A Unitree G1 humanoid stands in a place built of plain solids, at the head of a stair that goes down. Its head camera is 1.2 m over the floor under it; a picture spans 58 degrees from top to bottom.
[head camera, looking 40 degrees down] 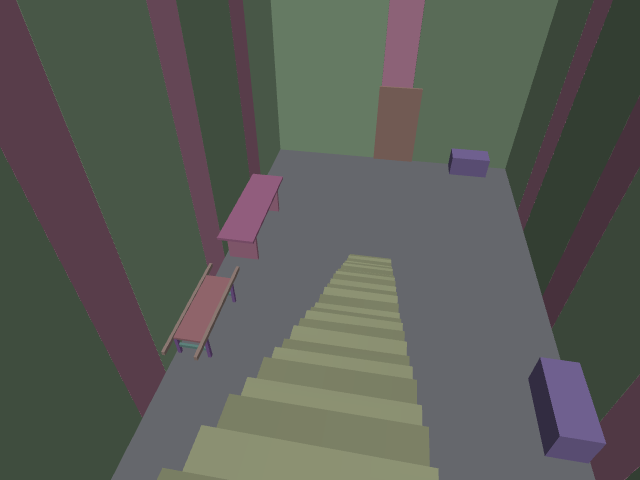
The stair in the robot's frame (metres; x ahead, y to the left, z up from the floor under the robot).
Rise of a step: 0.18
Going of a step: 0.24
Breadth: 0.86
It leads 10 degrees to the right of straight ahead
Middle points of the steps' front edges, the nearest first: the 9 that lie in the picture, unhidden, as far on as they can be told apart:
0.71 0.02 -0.36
0.95 -0.03 -0.54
1.15 -0.06 -0.72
1.39 -0.10 -0.90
1.60 -0.14 -1.08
1.80 -0.18 -1.27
2.06 -0.22 -1.45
2.29 -0.26 -1.63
2.52 -0.30 -1.81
